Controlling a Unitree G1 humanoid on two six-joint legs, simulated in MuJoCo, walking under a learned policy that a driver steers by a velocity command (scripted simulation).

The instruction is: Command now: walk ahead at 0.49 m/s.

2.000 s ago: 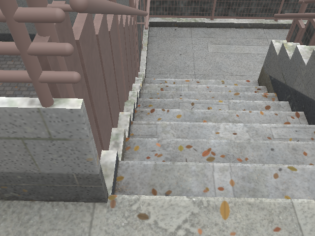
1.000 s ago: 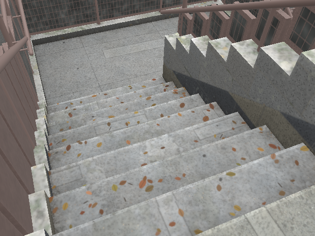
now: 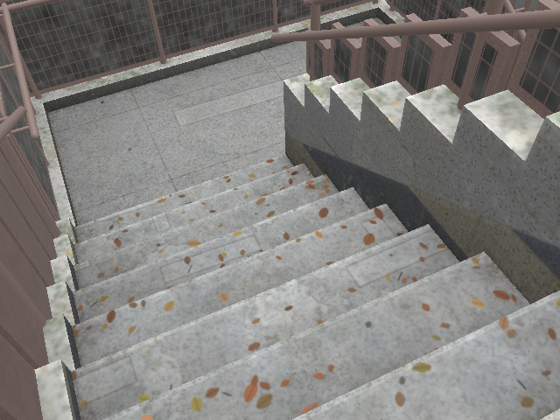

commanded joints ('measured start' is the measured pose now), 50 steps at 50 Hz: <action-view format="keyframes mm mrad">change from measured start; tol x32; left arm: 1 353 205 66 63 -41 8 9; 33 483 99 15 181 -71 -3 99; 40 80 82 11 115 14 62 34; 43 423 22 -45 213 123 -7 -103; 50 -109 25 -85 23 72 8 -82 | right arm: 1 65 -164 -46 -71 -19 -8 7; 25 -447 -61 -44 -165 -22 9 46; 31 263 -134 -84 63 -22 5 1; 42 -200 -48 5 -31 -187 -129 75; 47 514 22 33 214 -54 -135 -48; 50 245 -41 40 101 -91 -87 12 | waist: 1 135 -169 -144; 32 -42 288 -204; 39 154 -58 201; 50 -69 24 -7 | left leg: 1 -605 2 -123 579 8 47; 28 -463 88 -97 -394 880 8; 31 211 38 48 -414 976 116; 32 555 293 -234 -26 1524 185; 36 95 469 -535 -310 350 359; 42 -866 63 -117 -272 295 206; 47 301 156 -441 156 436 172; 50 -635 38 -342 67 219 182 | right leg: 1 533 -372 690 -325 -368 -214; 13 270 -174 214 -412 14 -89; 30 183 -82 153 756 433 -98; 31 -24 24 42 1209 178 -57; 32 -449 136 68 1646 -759 -13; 38 -727 -59 219 1115 -206 39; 40 -277 -93 89 490 197 87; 43 15 -93 36 735 459 90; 47 -1014 -176 181 99 525 146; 50 -76 -96 14 4 821 94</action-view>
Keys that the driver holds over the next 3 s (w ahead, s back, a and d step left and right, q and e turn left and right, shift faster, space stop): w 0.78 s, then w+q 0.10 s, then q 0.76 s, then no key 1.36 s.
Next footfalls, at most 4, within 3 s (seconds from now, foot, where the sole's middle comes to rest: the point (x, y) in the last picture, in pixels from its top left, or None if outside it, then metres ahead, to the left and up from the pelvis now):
0.62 left None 0.39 0.08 -0.93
1.12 right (331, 371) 0.73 -0.13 -1.10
1.58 left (248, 406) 0.64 0.12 -1.10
1.98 right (303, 366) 0.75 -0.05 -1.10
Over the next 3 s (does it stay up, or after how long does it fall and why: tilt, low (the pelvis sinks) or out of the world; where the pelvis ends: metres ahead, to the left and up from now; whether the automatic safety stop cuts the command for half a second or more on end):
stays up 0.67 0.00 -0.32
